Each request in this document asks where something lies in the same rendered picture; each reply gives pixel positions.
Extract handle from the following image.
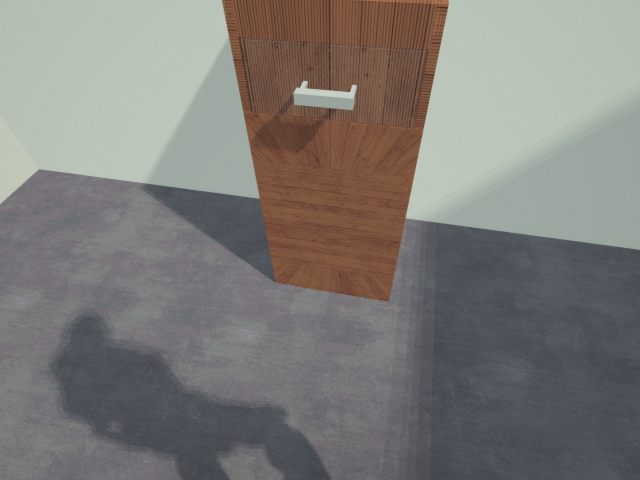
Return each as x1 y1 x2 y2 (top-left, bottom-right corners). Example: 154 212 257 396
293 81 357 110

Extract cabinet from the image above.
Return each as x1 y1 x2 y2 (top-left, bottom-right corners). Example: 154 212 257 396
222 0 449 302

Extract drawer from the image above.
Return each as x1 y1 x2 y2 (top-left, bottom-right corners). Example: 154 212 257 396
240 37 426 127

